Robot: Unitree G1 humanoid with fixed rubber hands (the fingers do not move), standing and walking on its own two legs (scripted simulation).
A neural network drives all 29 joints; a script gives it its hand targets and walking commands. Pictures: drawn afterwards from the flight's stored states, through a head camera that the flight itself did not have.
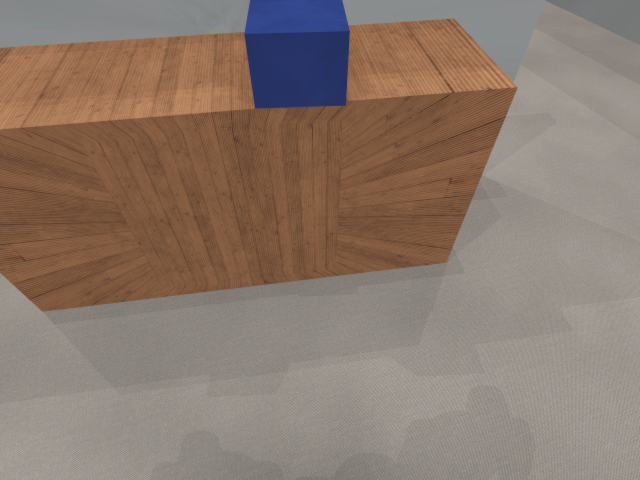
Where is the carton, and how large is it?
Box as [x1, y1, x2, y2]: [244, 0, 349, 107]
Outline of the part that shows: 250,0 244,34 255,107 345,105 349,30 342,1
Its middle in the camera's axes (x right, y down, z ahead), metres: -0.05 -0.48 +0.97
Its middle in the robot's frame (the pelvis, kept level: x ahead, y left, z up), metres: +1.06 +0.07 +0.05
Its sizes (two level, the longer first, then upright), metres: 0.317 0.217 0.170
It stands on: a pedestal, 0.74 m high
